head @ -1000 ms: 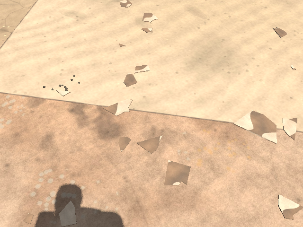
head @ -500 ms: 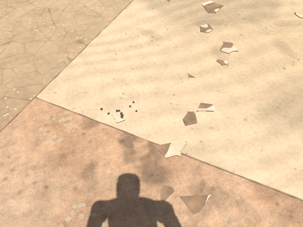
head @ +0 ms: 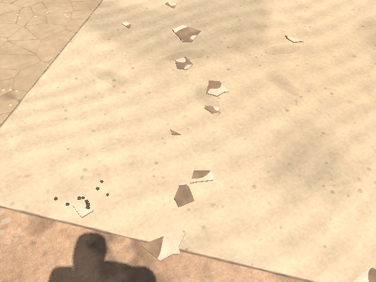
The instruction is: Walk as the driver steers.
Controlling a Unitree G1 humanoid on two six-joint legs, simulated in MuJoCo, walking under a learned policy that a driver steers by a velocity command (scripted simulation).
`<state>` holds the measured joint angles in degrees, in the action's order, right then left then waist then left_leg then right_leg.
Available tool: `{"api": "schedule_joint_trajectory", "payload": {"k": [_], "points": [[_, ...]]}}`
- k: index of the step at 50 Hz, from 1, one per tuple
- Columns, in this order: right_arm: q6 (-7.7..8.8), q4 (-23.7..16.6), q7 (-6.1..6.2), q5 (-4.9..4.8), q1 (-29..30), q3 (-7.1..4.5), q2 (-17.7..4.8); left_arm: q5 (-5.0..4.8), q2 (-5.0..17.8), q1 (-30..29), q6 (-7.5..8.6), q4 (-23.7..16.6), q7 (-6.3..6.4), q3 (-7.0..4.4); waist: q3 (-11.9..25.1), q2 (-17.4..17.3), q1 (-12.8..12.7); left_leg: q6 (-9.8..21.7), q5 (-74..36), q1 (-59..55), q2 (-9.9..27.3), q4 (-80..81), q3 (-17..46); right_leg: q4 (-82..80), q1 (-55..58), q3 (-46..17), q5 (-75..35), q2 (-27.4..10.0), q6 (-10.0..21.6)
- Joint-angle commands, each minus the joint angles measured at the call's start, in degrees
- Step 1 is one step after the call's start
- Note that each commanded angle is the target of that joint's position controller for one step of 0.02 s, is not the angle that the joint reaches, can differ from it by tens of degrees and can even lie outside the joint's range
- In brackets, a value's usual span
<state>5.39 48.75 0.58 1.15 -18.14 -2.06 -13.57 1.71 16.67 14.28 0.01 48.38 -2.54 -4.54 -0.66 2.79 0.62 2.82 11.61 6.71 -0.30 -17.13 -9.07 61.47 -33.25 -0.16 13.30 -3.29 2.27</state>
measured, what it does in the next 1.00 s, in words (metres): walks ahead, turning right: right foot, then left foot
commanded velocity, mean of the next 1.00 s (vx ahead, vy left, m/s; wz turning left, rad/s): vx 0.50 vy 0.00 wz -0.39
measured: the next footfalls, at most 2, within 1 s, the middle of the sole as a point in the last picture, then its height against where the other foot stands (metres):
right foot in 0.28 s outside the picture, level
left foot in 0.82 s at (206, 246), level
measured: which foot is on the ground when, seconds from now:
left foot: down 0.00-0.30, up 0.32-0.80, down 0.82-1.00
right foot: up 0.00-0.26, down 0.28-0.84, up 0.86-1.00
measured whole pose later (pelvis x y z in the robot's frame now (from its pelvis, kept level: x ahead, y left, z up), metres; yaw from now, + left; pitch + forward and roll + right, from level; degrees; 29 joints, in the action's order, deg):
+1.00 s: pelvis +0.54 -0.12 -0.01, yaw -24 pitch +0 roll +0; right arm 3.8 48.0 -0.7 1.1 -15.0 -2.4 -14.3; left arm 1.9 15.9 17.4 2.6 49.2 -0.9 -2.4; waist -2.5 2.3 -0.7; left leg 4.6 9.8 13.6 -3.1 -23.3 -4.0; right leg 63.9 -22.8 -2.5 18.2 1.0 4.1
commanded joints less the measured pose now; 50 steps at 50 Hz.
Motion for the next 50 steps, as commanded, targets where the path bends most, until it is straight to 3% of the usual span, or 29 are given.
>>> {"api": "schedule_joint_trajectory", "payload": {"k": [1, 4, 7, 10, 12, 13, 14, 15, 16, 17, 18, 19, 20, 22, 25, 31, 36, 39, 40, 41, 42, 43, 44, 45, 46, 48, 50], "points": [[1.12, -1.74, 0.16, -0.16, -1.12, -1.37, -5.64, 0.28, 0.26, -2.52, -0.23, -4.26, -0.95, 0.21, -1.95, -7.46, -0.55, 5.98, -14.94, -4.02, 15.74, 9.13, 7.76, -1.99, -8.75, -1.09, -5.48, -2.26, -1.09], [0.95, -0.87, 0.08, 0.08, -1.67, -1.54, -6.04, 0.18, -0.62, -8.46, -0.05, -6.43, -1.68, 1.04, -3.62, -7.51, 0.30, 5.29, -16.05, -3.24, 14.46, 9.15, 2.55, -12.18, -6.38, 1.17, -11.35, -1.83, -0.92], [0.67, 0.36, 0.30, 0.07, -3.78, -2.11, -7.84, 0.41, -0.41, -13.63, 0.09, -8.69, -2.24, 1.54, -4.90, -7.28, 1.51, 4.65, -18.97, -5.18, 15.64, 8.48, -0.49, -20.00, -3.20, 4.52, -11.33, -1.06, 0.97], [-0.30, 1.55, 0.60, 0.13, -5.41, -2.49, -9.26, 0.73, 0.54, -14.96, 0.10, -9.84, -2.10, 1.36, -4.59, -7.34, 1.46, 3.54, -32.10, -10.10, 16.41, 3.18, -3.49, -24.31, 0.12, 7.60, -5.57, 1.47, 3.88], [-1.24, 2.02, 0.82, 0.17, -5.54, -2.96, -11.27, 0.88, 1.73, -10.53, 0.21, -9.01, -1.39, 0.68, -0.97, -8.60, -0.83, 2.95, -50.06, -12.45, 16.47, -7.46, -5.34, -25.54, 7.06, 9.76, 0.93, 5.67, 6.46], [-1.87, 1.99, 0.81, 0.09, -5.40, -3.14, -12.05, 0.91, 2.81, -4.38, 0.67, -7.35, -0.87, -0.04, 2.78, -8.22, -3.46, 2.71, -52.23, -11.49, 16.18, -17.35, -5.87, -27.63, 14.10, 9.81, 2.36, 8.07, 8.02], [-2.22, 1.31, 0.70, 0.06, -4.76, -3.01, -11.89, 1.39, 4.93, 5.36, 1.21, -4.15, 0.02, -1.26, 8.31, -5.25, -7.89, 1.01, -43.30, -4.30, 14.89, -31.71, -6.82, -31.90, 27.76, 7.07, 0.63, 8.39, 10.04], [-1.94, -2.03, 0.12, -0.66, -6.09, -1.78, -6.82, 1.77, 11.95, 10.00, 1.19, -3.56, 1.00, -3.28, 14.63, 4.87, -8.03, -1.95, -11.95, 16.41, 9.96, -51.60, -6.81, -34.35, 45.59, -15.54, 9.58, -6.98, 15.50], [-1.26, -5.53, -0.58, -0.15, -2.99, -2.01, -6.97, -0.26, 15.92, 8.26, 0.67, -5.12, 1.18, -4.01, 18.19, 8.72, -6.24, -4.27, 20.18, 31.52, -0.57, -64.95, 3.52, -44.02, 51.16, -43.82, 3.88, -17.15, 21.31], [-0.91, -6.91, -0.80, 0.17, 3.57, -2.26, -8.79, -0.99, 14.54, 7.84, 0.17, -4.51, 1.53, -3.78, 11.95, 0.84, -7.49, -3.70, 14.94, 37.20, 2.79, -65.44, 10.37, -45.39, 48.02, -36.29, -1.18, -15.44, 19.95], [-0.25, -6.90, -0.89, -0.43, 3.71, -1.63, -7.41, -1.26, 11.40, 5.29, 0.30, -3.93, 2.00, -2.97, 5.15, -1.00, -5.16, -3.22, 9.51, 36.69, 5.25, -61.22, 10.18, -45.36, 40.12, -28.29, -7.00, -13.98, 18.37], [-0.13, -5.85, -0.74, -0.23, 2.31, -1.60, -7.05, -1.29, 8.51, 2.70, 0.66, -4.04, 2.24, -2.16, 1.55, -3.26, -2.30, -3.06, 7.36, 32.88, 7.13, -55.29, 10.35, -46.04, 33.08, -22.68, -12.92, -10.44, 15.57], [-0.91, -5.64, -0.69, 0.85, 1.42, -1.63, -7.08, -1.66, 6.81, 0.53, 1.06, -4.21, 2.42, -1.59, 0.33, -2.83, -0.17, -3.58, 6.98, 29.11, 7.87, -52.04, 10.69, -46.71, 28.13, -18.89, -17.06, -7.46, 14.15], [-2.85, -5.18, -1.05, 1.85, -0.45, -1.57, -6.60, -1.80, 5.80, -0.09, 2.17, -4.68, 2.18, -1.09, 2.02, -1.93, 1.36, -4.69, 6.58, 24.90, 7.69, -49.29, 10.25, -47.51, 24.61, -15.78, -22.32, -5.07, 14.11], [-3.99, -6.57, -1.48, 1.63, 3.16, -1.31, -5.43, -1.69, 7.29, 2.92, 3.06, -3.86, 1.92, -1.43, 0.91, -1.54, 0.75, -5.85, 1.77, 27.31, 7.34, -43.01, 9.12, -49.68, 23.19, -14.26, -20.00, -3.39, 13.75], [-3.57, -9.63, -2.12, 1.16, 14.95, -0.66, -4.78, -1.68, 6.16, 10.39, 3.72, -1.31, 2.17, -0.74, -1.61, 0.30, -4.14, -5.03, -10.89, 32.18, 6.37, -26.56, 8.53, -50.53, 30.80, -13.31, -22.71, -3.44, 10.33], [-2.70, -12.04, -2.62, 0.63, 21.32, -0.34, -5.25, -0.84, 6.92, 13.62, 3.85, 0.29, 2.99, -0.38, -3.28, 0.64, -5.98, -2.40, -10.37, 30.95, 3.72, -18.26, 7.43, -48.16, 37.06, -13.92, -28.40, -5.98, 9.73], [-2.18, -10.61, -2.21, 0.44, 15.29, -0.97, -6.72, -0.56, 8.21, 10.93, 4.05, 0.47, 3.50, -0.42, -2.34, 1.58, -2.11, 0.52, -4.40, 19.85, 0.65, -13.74, 6.73, -43.22, 36.62, -12.80, -41.10, -6.64, 7.53], [-1.93, -8.67, -1.61, 0.36, 9.37, -1.56, -7.77, -0.40, 8.72, 10.30, 4.11, 0.68, 3.41, -0.47, 0.74, 1.23, 0.48, 1.61, -2.43, 12.24, -1.45, -12.26, 5.80, -36.46, 36.32, -11.64, -48.42, -5.47, 6.72], [-1.39, -6.12, -0.86, 0.69, 0.75, -2.20, -9.02, -0.50, 8.41, 9.70, 4.20, 0.78, 3.18, -0.26, 5.60, -0.92, 4.65, 3.25, -4.21, 0.71, -0.64, -9.23, 6.54, -25.57, 32.84, -9.04, -46.91, -2.78, 5.65], [-1.03, -5.04, 0.09, 1.95, -8.81, -3.13, -13.07, -0.77, 5.23, 10.25, 4.51, -0.88, 3.00, 0.73, 13.27, -6.54, 7.75, 6.28, 2.84, -13.13, 12.00, -8.42, 20.42, -8.94, 23.14, -6.76, -29.25, 0.55, 4.63], [-1.44, -3.98, -0.26, 2.20, -9.69, -4.55, -18.29, -2.62, 1.23, 17.93, 4.39, -1.01, 2.71, 1.25, 17.45, -20.65, 3.54, 14.22, 5.15, -23.57, 25.09, -1.29, 48.40, 8.81, 4.85, -2.81, 14.43, 11.85, 2.27], [-2.01, -4.40, -0.94, 0.25, -5.20, -3.49, -12.87, -0.44, 5.82, 14.05, 4.05, -0.13, 3.07, 0.65, 10.86, -9.81, 2.62, 12.93, 9.90, -17.44, 22.58, 1.73, 50.04, 12.45, -0.42, -7.60, 13.97, 8.26, 3.31], [-2.01, -5.17, -1.16, -0.25, 0.09, -2.62, -9.36, -0.48, 5.66, 9.75, 4.06, -0.84, 2.60, 0.53, 3.77, -5.74, 1.17, 11.84, 8.75, -9.62, 20.55, 2.24, 39.78, 11.09, -0.78, -7.26, 8.69, 5.64, 3.26], [-1.74, -5.05, -1.34, 0.12, 2.45, -2.00, -7.12, -0.50, 4.61, 7.29, 4.09, -1.34, 2.24, 0.96, 1.06, -3.73, 0.44, 10.49, 2.73, -4.67, 17.65, 3.79, 33.40, 8.35, 0.37, -6.40, 5.76, 3.68, 3.02], [-1.06, -3.50, -1.08, -0.11, 2.65, -1.32, -5.62, 0.38, 3.49, 7.43, 2.98, -1.13, 1.53, 1.27, -0.23, -6.98, -1.58, 8.18, -5.56, 0.31, 13.24, 5.88, 24.69, 4.08, 3.72, -4.72, 4.06, 1.35, 1.87], [-0.09, -1.88, -1.28, -0.54, 0.26, -1.40, -6.12, 0.67, 2.60, 7.52, 2.20, -0.79, 1.03, 1.55, 0.35, -7.44, -2.00, 8.68, -12.21, 0.85, 12.36, 6.99, 21.56, 2.54, 4.18, -3.12, 2.98, 0.89, 0.83]]}}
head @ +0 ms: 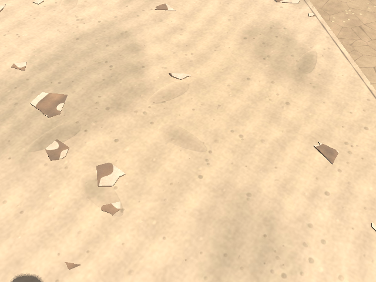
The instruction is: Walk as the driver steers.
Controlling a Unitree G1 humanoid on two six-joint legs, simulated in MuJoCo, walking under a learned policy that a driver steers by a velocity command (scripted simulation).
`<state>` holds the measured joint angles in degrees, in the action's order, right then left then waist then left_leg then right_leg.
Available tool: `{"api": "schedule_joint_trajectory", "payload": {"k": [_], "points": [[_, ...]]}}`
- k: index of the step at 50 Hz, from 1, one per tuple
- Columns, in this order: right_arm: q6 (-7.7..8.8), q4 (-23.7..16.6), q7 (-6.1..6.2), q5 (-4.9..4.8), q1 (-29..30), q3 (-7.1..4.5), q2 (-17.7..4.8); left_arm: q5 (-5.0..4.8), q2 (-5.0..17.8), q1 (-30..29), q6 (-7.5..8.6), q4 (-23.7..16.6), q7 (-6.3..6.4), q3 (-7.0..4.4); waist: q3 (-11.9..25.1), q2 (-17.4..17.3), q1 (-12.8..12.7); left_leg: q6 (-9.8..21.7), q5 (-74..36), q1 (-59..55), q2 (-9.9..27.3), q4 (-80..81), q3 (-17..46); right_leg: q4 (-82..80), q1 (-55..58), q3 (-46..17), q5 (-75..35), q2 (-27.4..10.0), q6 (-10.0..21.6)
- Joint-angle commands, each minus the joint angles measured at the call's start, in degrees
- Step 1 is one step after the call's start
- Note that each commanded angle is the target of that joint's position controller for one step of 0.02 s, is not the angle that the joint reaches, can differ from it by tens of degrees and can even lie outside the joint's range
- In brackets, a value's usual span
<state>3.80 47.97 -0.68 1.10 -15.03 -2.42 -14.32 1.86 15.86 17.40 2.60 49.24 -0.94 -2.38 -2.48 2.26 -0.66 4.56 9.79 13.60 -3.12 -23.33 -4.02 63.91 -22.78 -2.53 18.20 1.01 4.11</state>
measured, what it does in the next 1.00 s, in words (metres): walks ahead: right foot, then left foot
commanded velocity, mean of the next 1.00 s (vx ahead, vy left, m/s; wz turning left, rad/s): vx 0.49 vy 0.00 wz -0.02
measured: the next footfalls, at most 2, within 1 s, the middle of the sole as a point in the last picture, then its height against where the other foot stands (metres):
right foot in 0.36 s outside the picture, level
left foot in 0.92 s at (173, 234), level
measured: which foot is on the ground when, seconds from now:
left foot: down 0.00-0.38, up 0.40-0.90, down 0.92-1.00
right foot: up 0.00-0.34, down 0.36-0.94, up 0.96-1.00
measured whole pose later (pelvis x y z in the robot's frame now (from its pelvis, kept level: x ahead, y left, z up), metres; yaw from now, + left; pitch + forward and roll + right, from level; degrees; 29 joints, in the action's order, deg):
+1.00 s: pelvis +0.53 -0.01 -0.02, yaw +0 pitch +0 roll -1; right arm 4.4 49.6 -0.4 1.5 -3.9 -1.8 -12.7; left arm -0.1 12.0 22.9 3.8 60.0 1.1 -1.8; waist -4.2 0.3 -2.6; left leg 5.5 8.4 23.5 -0.8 -32.0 -5.9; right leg 55.6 -8.1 0.4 28.0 3.0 3.1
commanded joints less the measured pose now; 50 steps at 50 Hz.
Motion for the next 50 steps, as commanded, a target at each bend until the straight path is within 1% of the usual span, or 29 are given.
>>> {"api": "schedule_joint_trajectory", "payload": {"k": [1, 3, 5, 8, 11, 13, 15, 16, 17, 18, 19, 20, 21, 22, 23, 25, 28, 30, 33, 37, 40, 43, 44, 45, 46, 47, 48, 49, 50], "points": [[1.78, -0.35, -0.09, -0.74, -3.76, -1.19, -5.90, 0.57, 3.11, 3.17, -0.61, -1.93, -0.75, -0.49, 1.66, -6.69, -0.81, 7.31, -11.33, -6.13, 14.95, 14.12, 15.19, -1.06, -7.80, -0.01, -2.97, -4.02, -1.54], [1.89, 0.85, -0.09, -0.86, -5.40, -1.35, -6.44, 0.58, 2.78, -1.72, -0.80, -3.33, -1.00, -0.19, -0.05, -6.26, -0.08, 7.67, -11.44, -6.84, 14.43, 16.27, 13.12, -4.71, -12.03, 1.42, -6.65, -5.65, -2.63], [1.69, 2.02, -0.12, -0.89, -7.15, -1.19, -5.99, 0.40, 2.39, -6.95, -0.76, -4.90, -1.12, 0.14, -1.31, -6.01, 0.98, 7.35, -13.27, -8.02, 13.21, 17.17, 10.94, -10.37, -14.72, 2.82, -10.41, -6.50, -3.58], [1.64, 3.50, -0.16, -0.92, -9.34, -1.18, -6.20, 0.04, 0.99, -13.20, -0.44, -6.62, -1.29, 0.96, -1.74, -6.13, 2.50, 6.31, -17.18, -8.97, 11.90, 16.75, 7.96, -20.42, -12.98, 4.80, -15.68, -5.90, -4.01], [1.55, 5.01, 0.08, -0.66, -11.87, -1.23, -6.73, -0.23, 1.00, -17.78, -0.20, -7.77, -1.15, 1.28, -2.03, -6.26, 3.87, 6.01, -20.46, -12.02, 12.94, 15.44, 7.23, -27.05, -11.02, 6.04, -17.68, -4.62, -3.19], [1.33, 5.87, 0.39, -0.38, -12.63, -1.26, -7.02, -0.26, 1.66, -19.21, -0.02, -8.39, -0.97, 1.13, -2.37, -6.46, 3.81, 5.85, -23.22, -15.04, 14.65, 13.93, 7.69, -29.46, -10.39, 5.89, -16.04, -4.11, -1.99], [1.07, 6.40, 0.78, -0.15, -11.92, -1.41, -7.59, -0.17, 2.40, -18.39, 0.29, -8.35, -0.70, 0.81, -2.15, -6.54, 2.66, 5.31, -29.01, -17.64, 15.95, 10.92, 7.68, -31.67, -7.90, 5.99, -12.26, -3.10, -0.31], [0.95, 6.49, 0.94, -0.06, -11.00, -1.49, -8.00, -0.08, 2.93, -15.75, 0.53, -7.55, -0.43, 0.47, -0.89, -6.72, 1.17, 4.65, -35.84, -18.17, 15.93, 7.32, 7.10, -33.01, -3.83, 6.43, -9.90, -1.75, 0.70], [0.72, 6.64, 1.00, -0.07, -10.27, -1.55, -8.34, 0.11, 3.65, -9.96, 0.91, -5.58, -0.05, -0.06, 2.11, -6.36, -1.43, 3.88, -41.94, -18.01, 15.01, 0.38, 6.06, -35.41, 3.33, 7.20, -9.09, 0.08, 1.91], [0.52, 6.61, 0.98, -0.26, -9.96, -1.29, -7.76, 0.74, 5.16, -0.65, 1.54, -2.33, 0.50, -0.88, 7.30, -4.39, -5.18, 2.72, -40.04, -13.76, 12.50, -10.52, 3.84, -37.95, 15.67, 6.64, -10.56, -0.02, 3.66], [0.64, 4.52, 0.92, -0.58, -9.81, -0.52, -5.56, 2.06, 9.75, 9.79, 1.93, -0.54, 1.24, -2.16, 14.87, 1.67, -8.58, 1.55, -21.15, -2.35, 9.40, -27.76, 1.45, -38.68, 30.38, -7.35, -5.82, -12.92, 6.87], [0.55, 4.02, 0.53, -2.05, -16.93, 0.31, -0.41, 1.64, 14.61, 10.65, 1.34, 0.07, 1.22, -3.53, 19.99, 14.77, -4.72, -0.42, 20.27, 17.18, -1.64, -46.34, 0.59, -45.84, 41.92, -34.40, -2.53, -26.51, 14.58], [0.09, 4.69, 0.98, -0.28, -12.11, -1.26, -6.99, -0.65, 10.55, 6.15, 0.77, -0.48, 0.84, -2.93, 14.08, 3.82, -4.35, 0.54, 18.77, 22.35, 1.72, -49.57, 7.60, -47.94, 36.45, -33.43, 1.21, -23.22, 12.83], [0.41, 3.45, 0.56, -0.38, -7.98, -1.40, -6.55, -1.02, 7.23, 0.70, 0.86, -1.14, 0.69, -2.00, 6.54, 1.82, -2.37, 0.80, 13.16, 23.09, 4.12, -47.97, 7.68, -49.12, 28.55, -24.34, -0.98, -20.93, 11.28], [0.60, 3.24, 0.30, -0.55, -6.20, -1.06, -5.22, -0.76, 4.62, -1.77, 1.28, -1.05, 0.44, -1.35, 3.37, 0.09, -1.03, 0.58, 9.61, 21.11, 6.01, -44.89, 7.34, -51.28, 22.62, -18.56, -6.98, -18.22, 9.82], [-0.68, 4.06, -0.28, 0.69, -7.14, -0.80, -3.74, -1.03, 2.51, -2.71, 2.05, 0.18, 0.75, -0.71, 1.67, 1.81, 1.68, -0.77, 7.17, 16.04, 7.90, -40.58, 6.60, -53.84, 16.13, -10.67, -13.26, -13.96, 7.19], [-1.92, 3.76, -1.10, 1.05, -5.27, -0.73, -2.76, -1.55, 3.60, 0.75, 3.28, 2.44, 0.76, -0.96, 1.25, 1.07, 2.44, -2.36, 4.41, 16.87, 8.40, -38.05, 4.98, -56.07, 15.29, -6.83, -18.85, -12.87, 7.86], [-2.26, 2.30, -1.32, 1.07, -0.41, -0.69, -2.80, -1.61, 4.09, 2.76, 3.37, 3.64, 0.77, -1.11, -0.60, 0.70, 1.73, -3.36, 0.42, 21.09, 9.48, -34.79, 4.15, -57.89, 15.99, -5.19, -18.52, -12.36, 8.02], [-2.19, 0.17, -1.38, 0.73, 6.47, -0.45, -2.66, -1.60, 3.57, 5.73, 3.07, 5.21, 0.74, -0.87, -2.21, 0.48, 0.29, -4.37, -4.95, 24.71, 9.88, -27.55, 2.90, -58.52, 18.06, -2.87, -21.46, -11.17, 7.49], [-1.85, -1.98, -1.30, 0.36, 13.71, 0.40, -1.61, -1.37, 3.72, 9.34, 3.03, 7.16, 0.90, -0.72, -2.96, 0.88, -1.71, -4.01, -9.62, 23.23, 8.21, -17.31, 0.68, -57.66, 21.23, -0.41, -27.38, -10.75, 6.79], [-1.52, -3.44, -1.10, 0.32, 17.64, 0.56, -2.00, -0.89, 3.80, 11.82, 2.75, 8.76, 1.32, -0.65, -3.66, 1.13, -2.77, -2.58, -8.75, 23.37, 6.98, -12.79, -0.08, -55.86, 26.39, -0.15, -31.55, -12.27, 7.05], [-0.90, -3.92, -0.85, 0.30, 17.13, 0.26, -2.84, -0.48, 4.63, 11.04, 2.47, 9.65, 1.89, -0.87, -3.38, 1.47, -1.29, -0.10, -3.54, 20.08, 5.39, -9.33, -0.48, -51.60, 30.38, 0.33, -41.03, -13.96, 6.47], [-0.63, -3.15, -0.55, 0.31, 14.32, -0.05, -3.34, -0.40, 5.10, 9.87, 2.44, 9.66, 2.01, -0.98, -1.94, 1.88, 0.29, 0.97, -1.23, 15.41, 3.81, -8.15, -1.18, -47.92, 30.44, 1.11, -48.95, -13.85, 5.75], [-0.16, -1.01, -0.06, 0.55, 8.12, -0.52, -3.92, -0.34, 5.19, 9.09, 2.26, 9.89, 2.07, -1.02, 0.88, 1.80, 2.79, 2.08, -0.74, 8.31, 1.72, -6.28, -1.80, -40.39, 30.19, 1.98, -57.07, -12.80, 4.71], [0.66, 2.41, 0.55, 1.25, -1.65, -1.12, -4.79, -0.85, 4.75, 8.27, 2.08, 9.87, 2.08, -0.81, 5.91, 0.22, 6.76, 3.52, -7.03, -3.76, 1.54, -2.23, -1.69, -29.11, 26.48, 3.99, -55.91, -10.18, 3.04], [1.30, 4.66, 1.30, 2.69, -11.31, -2.22, -9.01, -1.81, 2.93, 8.61, 2.35, 8.17, 2.13, -0.11, 13.11, -4.10, 9.22, 6.12, -17.64, -19.74, 12.85, -4.00, 9.10, -13.10, 14.43, 5.64, -36.10, -6.98, 1.41], [0.80, 5.02, 1.13, 2.25, -12.22, -3.55, -14.22, -4.07, -2.60, 17.78, 2.03, 8.79, 1.92, 0.79, 20.99, -17.61, 5.25, 16.54, -36.09, -33.21, 30.18, -1.49, 33.71, 8.47, -3.39, 7.19, 13.57, 4.79, -1.12], [0.27, 4.53, 0.65, -0.85, -9.83, -3.30, -11.73, -2.10, 3.54, 13.85, 1.45, 9.60, 2.53, -0.99, 19.19, -6.65, 5.14, 15.73, -41.89, -27.64, 27.11, -0.31, 32.12, 12.14, -4.63, -2.00, 12.94, 2.91, -0.57], [0.40, 3.86, 0.67, -1.11, -3.22, -2.14, -8.28, -1.89, 2.19, 9.28, 1.54, 8.12, 2.45, -0.93, 11.23, -6.19, 2.74, 14.14, -44.79, -20.23, 25.12, 0.69, 23.08, 10.84, -6.41, -2.34, 9.39, 0.70, -0.69]]}}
